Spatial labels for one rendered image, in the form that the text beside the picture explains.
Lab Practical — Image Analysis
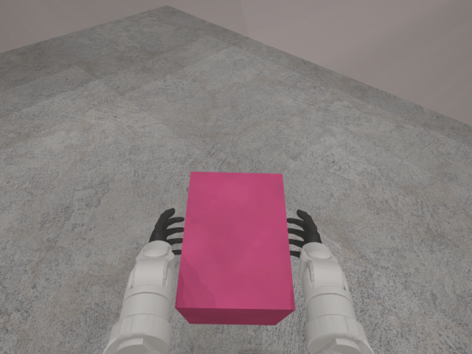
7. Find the left robot hand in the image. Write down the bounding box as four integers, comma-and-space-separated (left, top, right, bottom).
149, 208, 184, 255

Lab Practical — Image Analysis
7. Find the right robot hand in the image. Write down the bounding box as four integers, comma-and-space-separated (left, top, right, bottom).
287, 209, 322, 258

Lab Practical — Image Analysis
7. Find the robot right forearm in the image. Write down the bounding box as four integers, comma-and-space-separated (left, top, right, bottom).
299, 242, 374, 354

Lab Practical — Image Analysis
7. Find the carton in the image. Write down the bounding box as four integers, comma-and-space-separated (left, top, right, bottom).
175, 172, 295, 325

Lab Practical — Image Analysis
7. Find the robot left forearm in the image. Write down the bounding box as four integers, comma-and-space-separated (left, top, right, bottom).
103, 240, 175, 354

